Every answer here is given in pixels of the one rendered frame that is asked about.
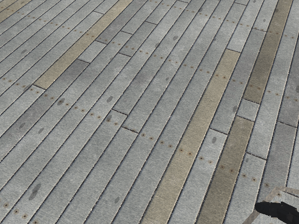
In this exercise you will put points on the right robot hand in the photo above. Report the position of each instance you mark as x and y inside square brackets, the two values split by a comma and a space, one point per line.
[283, 211]

